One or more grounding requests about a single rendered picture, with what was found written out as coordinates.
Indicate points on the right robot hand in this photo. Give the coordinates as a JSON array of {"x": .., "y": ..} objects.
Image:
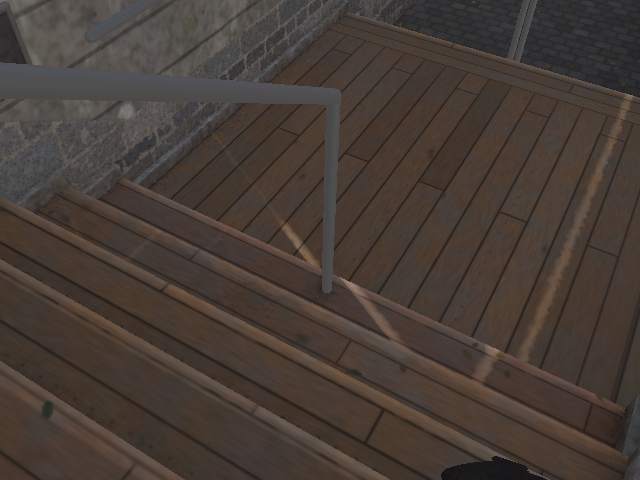
[{"x": 498, "y": 469}]

